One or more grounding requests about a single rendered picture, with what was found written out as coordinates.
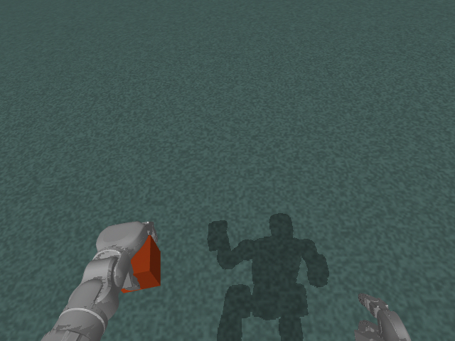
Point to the right robot hand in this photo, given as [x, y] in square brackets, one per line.
[389, 328]

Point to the cube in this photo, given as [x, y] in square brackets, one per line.
[146, 264]

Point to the left robot hand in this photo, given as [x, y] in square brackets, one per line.
[130, 237]

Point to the left robot arm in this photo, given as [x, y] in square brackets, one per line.
[95, 300]

